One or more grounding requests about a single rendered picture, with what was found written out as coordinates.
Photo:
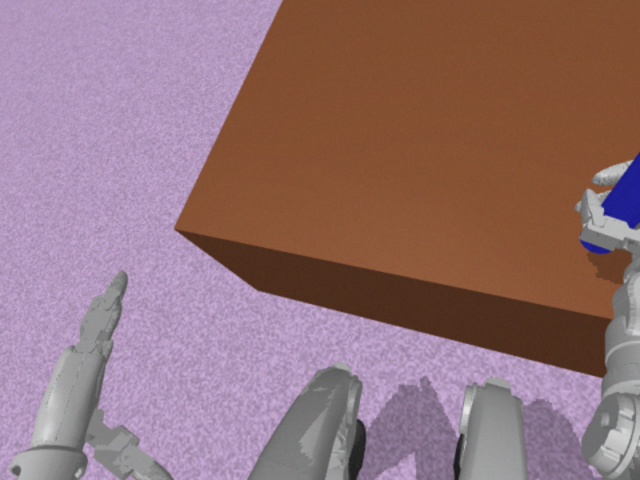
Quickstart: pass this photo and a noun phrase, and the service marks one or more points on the can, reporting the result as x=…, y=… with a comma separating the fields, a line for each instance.
x=623, y=202

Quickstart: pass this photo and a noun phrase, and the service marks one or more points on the left robot foot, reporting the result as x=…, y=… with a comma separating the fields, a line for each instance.
x=357, y=453

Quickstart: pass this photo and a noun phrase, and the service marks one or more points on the right robot arm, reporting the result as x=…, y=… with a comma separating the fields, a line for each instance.
x=611, y=442

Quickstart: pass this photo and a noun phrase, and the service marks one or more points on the right robot hand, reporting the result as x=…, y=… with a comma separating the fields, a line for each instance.
x=602, y=230

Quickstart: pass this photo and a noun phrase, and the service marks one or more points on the left robot arm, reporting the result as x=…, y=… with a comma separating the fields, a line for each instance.
x=49, y=463

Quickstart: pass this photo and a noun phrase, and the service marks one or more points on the left robot hand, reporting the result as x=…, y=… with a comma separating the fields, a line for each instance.
x=68, y=414

